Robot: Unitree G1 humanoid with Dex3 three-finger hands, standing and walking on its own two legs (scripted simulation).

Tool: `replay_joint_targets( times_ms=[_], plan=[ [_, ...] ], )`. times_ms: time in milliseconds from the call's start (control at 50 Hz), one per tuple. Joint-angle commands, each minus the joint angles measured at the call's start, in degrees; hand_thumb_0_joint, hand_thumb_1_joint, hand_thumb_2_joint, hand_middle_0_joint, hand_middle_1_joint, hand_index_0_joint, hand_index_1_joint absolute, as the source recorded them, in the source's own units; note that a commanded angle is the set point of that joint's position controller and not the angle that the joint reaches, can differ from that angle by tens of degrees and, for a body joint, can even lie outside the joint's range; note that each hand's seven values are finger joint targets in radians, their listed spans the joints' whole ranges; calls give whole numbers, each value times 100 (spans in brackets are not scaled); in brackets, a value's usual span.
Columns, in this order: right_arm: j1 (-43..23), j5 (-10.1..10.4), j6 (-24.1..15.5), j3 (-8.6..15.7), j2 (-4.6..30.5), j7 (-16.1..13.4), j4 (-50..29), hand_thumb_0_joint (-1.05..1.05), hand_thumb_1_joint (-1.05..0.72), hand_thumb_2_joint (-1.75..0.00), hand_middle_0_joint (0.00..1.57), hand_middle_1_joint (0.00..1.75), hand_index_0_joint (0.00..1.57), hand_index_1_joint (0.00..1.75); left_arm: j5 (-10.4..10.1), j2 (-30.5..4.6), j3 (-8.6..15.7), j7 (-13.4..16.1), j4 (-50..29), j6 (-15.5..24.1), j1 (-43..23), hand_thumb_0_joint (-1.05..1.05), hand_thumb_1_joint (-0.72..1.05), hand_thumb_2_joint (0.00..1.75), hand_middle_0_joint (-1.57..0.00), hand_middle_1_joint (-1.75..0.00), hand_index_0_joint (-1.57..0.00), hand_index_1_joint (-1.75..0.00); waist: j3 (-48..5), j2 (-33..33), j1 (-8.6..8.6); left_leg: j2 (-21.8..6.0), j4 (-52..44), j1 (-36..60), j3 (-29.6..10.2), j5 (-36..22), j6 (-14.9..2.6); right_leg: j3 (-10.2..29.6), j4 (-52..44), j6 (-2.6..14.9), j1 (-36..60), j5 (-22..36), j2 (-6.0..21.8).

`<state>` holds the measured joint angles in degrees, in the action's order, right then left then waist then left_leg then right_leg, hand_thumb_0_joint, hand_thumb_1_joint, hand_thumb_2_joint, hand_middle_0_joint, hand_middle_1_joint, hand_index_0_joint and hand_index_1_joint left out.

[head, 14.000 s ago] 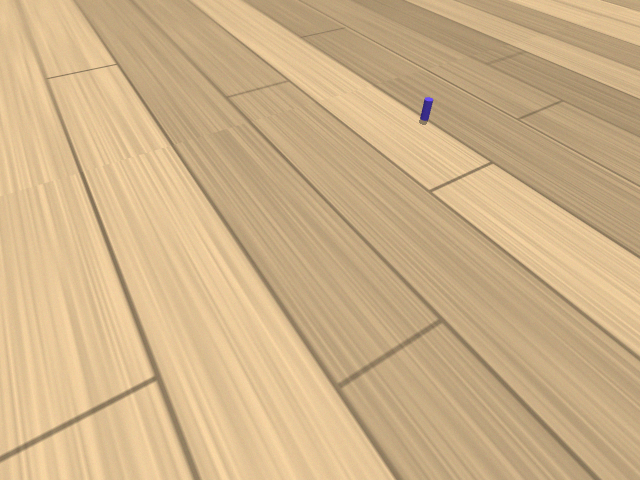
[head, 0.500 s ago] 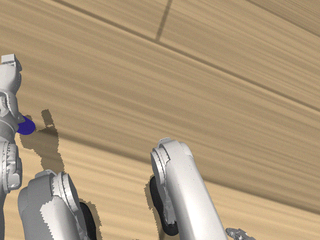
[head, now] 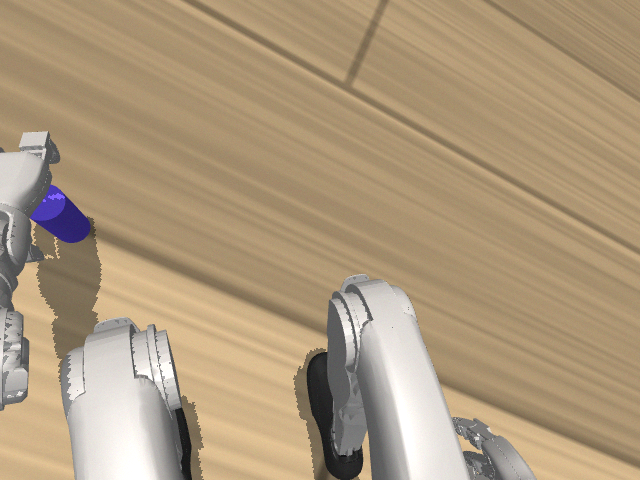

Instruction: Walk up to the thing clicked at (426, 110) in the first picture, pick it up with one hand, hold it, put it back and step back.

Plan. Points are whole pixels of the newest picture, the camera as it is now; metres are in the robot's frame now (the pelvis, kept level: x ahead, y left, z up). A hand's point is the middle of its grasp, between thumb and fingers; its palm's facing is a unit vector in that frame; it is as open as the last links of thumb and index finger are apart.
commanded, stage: rest palm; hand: left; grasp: from above
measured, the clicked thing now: (59, 216) +0.49 +0.27 -0.26
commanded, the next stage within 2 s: close in 0.94 s
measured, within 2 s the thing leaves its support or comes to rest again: neither
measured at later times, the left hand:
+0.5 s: hand (45, 214) +0.48 +0.27 -0.22, palm faces -0.47 -0.09 -0.88, open 14.1 cm
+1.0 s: hand (48, 211) +0.48 +0.27 -0.22, palm faces -0.43 -0.10 -0.90, open 13.3 cm
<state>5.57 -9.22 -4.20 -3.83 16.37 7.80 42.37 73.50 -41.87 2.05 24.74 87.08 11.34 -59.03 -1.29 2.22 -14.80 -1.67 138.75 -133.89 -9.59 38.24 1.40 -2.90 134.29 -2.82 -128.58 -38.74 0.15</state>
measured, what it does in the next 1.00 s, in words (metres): stands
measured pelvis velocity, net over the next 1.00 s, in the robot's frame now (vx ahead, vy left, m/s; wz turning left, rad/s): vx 0.00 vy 0.00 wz -0.07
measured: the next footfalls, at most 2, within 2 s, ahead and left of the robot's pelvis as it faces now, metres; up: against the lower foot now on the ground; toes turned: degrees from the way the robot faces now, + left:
none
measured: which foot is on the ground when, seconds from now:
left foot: down 0.00-1.00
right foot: down 0.00-1.00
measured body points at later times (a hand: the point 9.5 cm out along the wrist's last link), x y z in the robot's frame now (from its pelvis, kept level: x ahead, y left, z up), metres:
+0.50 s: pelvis +0.00 +0.00 -0.02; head +0.27 +0.06 +0.34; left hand +0.50 +0.28 -0.17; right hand +0.00 -0.26 -0.11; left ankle +0.08 +0.13 -0.29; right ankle +0.10 -0.13 -0.29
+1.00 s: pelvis +0.00 +0.00 -0.02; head +0.27 +0.08 +0.34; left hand +0.50 +0.28 -0.17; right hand +0.03 -0.27 -0.10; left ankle +0.08 +0.13 -0.29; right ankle +0.10 -0.13 -0.29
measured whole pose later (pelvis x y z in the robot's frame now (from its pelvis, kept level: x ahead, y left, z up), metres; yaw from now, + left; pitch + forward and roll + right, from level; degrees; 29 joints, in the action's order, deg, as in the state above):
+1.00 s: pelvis +0.00 +0.00 -0.02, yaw -4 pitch +30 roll -11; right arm 7.3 -13.7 -9.4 -10.0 17.7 12.9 41.2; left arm 73.3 -49.9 7.4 31.3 96.1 10.1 -60.7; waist 4.2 3.9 -20.1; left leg -2.3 144.2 -135.4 -13.4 40.3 1.8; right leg -5.4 137.0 -3.5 -129.7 -38.5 -1.8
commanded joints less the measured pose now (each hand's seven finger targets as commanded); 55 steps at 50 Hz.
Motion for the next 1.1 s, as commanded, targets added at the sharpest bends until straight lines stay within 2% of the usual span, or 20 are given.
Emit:
replay_joint_targets(
  times_ms=[0,260,300,340,400,440,460,480,500,560,640,680,720,760,800,820,860,920,1020,1080],
  plan=[
    [1462,-70,-17,272,1449,-26,62,0,-90,-90,20,30,20,30,38,-1370,257,386,-229,-186,-1909,0,-51,98,-7,-102,-8,-101,-3510,-1911,-272,99,-1294,2912,665,-873,-262,-731,-1307,437,1574,1270,-223],
    [1518,-194,-198,108,1578,157,-111,0,-90,-90,20,30,20,30,-173,-1946,683,421,-336,-223,-1687,0,-53,100,-7,-100,-7,-100,-3615,-1981,-403,46,-990,2708,601,-932,-295,-760,-1140,392,1928,1402,-295],
    [1577,-207,-219,58,1530,197,-77,0,-90,-90,20,30,20,30,-227,-1701,490,354,-331,-170,-1637,0,-53,98,-7,-99,-7,-99,-3608,-1973,-434,49,-973,2611,592,-923,-292,-766,-1152,387,2000,1391,-306],
    [1622,-229,-220,64,1591,199,-74,0,-90,-90,20,30,20,30,-267,-1980,665,380,-557,-106,-1603,0,-53,100,-7,-100,-7,-100,-3772,-2031,-392,35,-929,2694,563,-1043,-285,-798,-1145,368,2129,1508,-311],
    [1578,-235,-248,34,1574,244,-47,0,-90,-90,20,30,20,30,-247,-1812,477,339,-340,-34,-1527,0,-53,99,-7,-100,-7,-100,-3506,-1987,-423,27,-932,2505,533,-732,-285,-813,-1164,390,1953,1218,-353],
    [1697,-265,-251,30,1662,239,-12,0,-89,-90,20,30,20,30,-215,-2195,751,425,-542,48,-1623,0,-51,100,-8,-100,-7,-100,-3597,-2071,-426,27,-930,2592,497,-859,-268,-874,-1103,393,2029,1326,-341],
    [1636,-264,-289,-4,1623,265,-24,0,-89,-90,20,30,20,30,-167,-1939,553,419,-356,37,-1488,0,-52,100,-8,-98,-7,-99,-3475,-2109,-417,38,-937,2680,503,-865,-247,-879,-1047,413,1879,1310,-332],
    [1661,-287,-275,15,1653,272,10,0,-89,-90,20,30,20,30,-134,-2092,702,474,-484,67,-1588,0,-51,102,-8,-100,-8,-100,-3555,-2191,-435,16,-962,2747,474,-932,-241,-914,-1060,412,1912,1383,-360],
    [1636,-295,-283,-25,1640,286,-42,0,-89,-90,20,30,20,30,-138,-1907,606,507,-334,64,-1533,0,-49,104,-10,-100,-9,-101,-3495,-2141,-452,30,-952,2762,460,-933,-237,-938,-1054,414,1852,1377,-352],
    [1565,-330,-364,-53,1653,333,-22,0,-89,-90,20,30,20,30,-72,-1950,551,577,-190,68,-1678,0,-46,104,-11,-101,-11,-102,-3283,-2042,-567,8,-833,2555,487,-875,-272,-891,-1081,381,1864,1409,-382],
    [1525,-358,-408,-63,1686,353,14,0,-89,-90,20,30,20,30,-32,-2035,636,729,-158,25,-1532,0,-45,103,-13,-100,-12,-100,-3460,-2191,-458,-4,-898,2806,469,-989,-234,-945,-1077,392,1935,1476,-406],
    [1507,-378,-448,-93,1692,392,-21,0,-89,-90,20,30,20,30,-42,-1861,478,744,99,-28,-1605,0,-45,102,-12,-102,-12,-102,-3279,-2115,-604,-6,-836,2692,468,-957,-258,-936,-1061,376,1895,1509,-400],
    [1513,-396,-486,-97,1762,405,3,0,-89,-90,20,30,20,30,-35,-2099,603,797,54,-62,-1747,0,-45,104,-12,-102,-11,-102,-3153,-2113,-649,-7,-792,2602,457,-927,-271,-941,-1061,367,1860,1496,-389],
    [1426,-380,-504,-96,1756,397,-36,0,-90,-90,20,30,20,30,-68,-2111,645,841,33,-76,-1655,0,-45,104,-13,-101,-12,-102,-3235,-2149,-513,-14,-856,2658,455,-882,-254,-951,-1100,382,1883,1404,-396],
    [1395,-411,-524,-104,1758,431,-9,0,-90,-90,20,30,20,30,-81,-2052,625,859,223,-119,-1628,0,-43,103,-13,-103,-13,-103,-3137,-2143,-588,-25,-883,2630,424,-753,-243,-989,-1065,395,1770,1280,-417],
    [1398,-412,-560,-129,1767,448,-70,0,-90,-90,20,30,20,30,-56,-1837,438,821,269,-135,-1727,0,-44,103,-12,-103,-11,-103,-3008,-2190,-685,-2,-886,2609,422,-734,-240,-1016,-1032,400,1666,1253,-394],
    [1419,-402,-548,-85,1873,433,-24,0,-90,-90,20,30,20,30,-101,-2199,701,852,302,-144,-1592,0,-45,105,-12,-104,-11,-104,-3072,-2130,-610,-23,-893,2594,387,-734,-253,-1021,-1064,396,1747,1255,-402],
    [1364,-434,-528,-124,1785,453,-73,0,-89,-90,20,30,20,30,-86,-1871,510,807,352,-164,-1575,0,-42,104,-13,-104,-13,-104,-3118,-2200,-655,-22,-904,2676,377,-882,-225,-1033,-1013,400,1771,1393,-415],
    [1398,-434,-533,-162,1833,467,-52,0,-89,-90,20,30,20,30,-131,-2050,576,724,560,-134,-1493,0,-41,102,-13,-105,-13,-104,-2830,-2017,-710,-17,-857,2471,361,-678,-261,-1033,-1050,384,1692,1217,-410],
    [1426,-437,-525,-181,1851,477,-93,0,-89,-90,20,30,20,30,-152,-1992,550,720,670,-107,-1343,0,-28,96,-20,-106,-22,-104,-2850,-1901,-691,-3,-852,2444,358,-772,-275,-1026,-1060,370,1817,1307,-404]
  ],
)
